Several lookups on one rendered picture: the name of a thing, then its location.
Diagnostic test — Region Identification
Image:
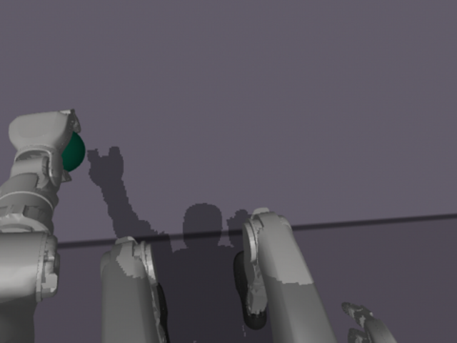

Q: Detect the right robot foot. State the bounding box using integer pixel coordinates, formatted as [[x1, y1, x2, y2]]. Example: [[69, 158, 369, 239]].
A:
[[233, 251, 266, 330]]

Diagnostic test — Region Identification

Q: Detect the left robot arm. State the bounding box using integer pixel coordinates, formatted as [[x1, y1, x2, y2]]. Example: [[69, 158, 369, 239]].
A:
[[0, 145, 63, 343]]

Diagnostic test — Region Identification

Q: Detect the right robot hand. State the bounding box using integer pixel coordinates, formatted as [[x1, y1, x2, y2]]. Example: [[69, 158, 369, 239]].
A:
[[341, 302, 398, 343]]

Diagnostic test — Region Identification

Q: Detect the left robot hand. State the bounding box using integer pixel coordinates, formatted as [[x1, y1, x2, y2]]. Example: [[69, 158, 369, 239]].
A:
[[9, 109, 81, 183]]

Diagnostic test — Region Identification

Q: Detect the ball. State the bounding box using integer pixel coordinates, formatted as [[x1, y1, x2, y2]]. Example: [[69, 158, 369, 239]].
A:
[[61, 131, 86, 172]]

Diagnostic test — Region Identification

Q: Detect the left robot foot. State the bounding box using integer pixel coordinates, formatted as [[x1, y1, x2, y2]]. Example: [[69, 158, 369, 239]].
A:
[[156, 284, 170, 343]]

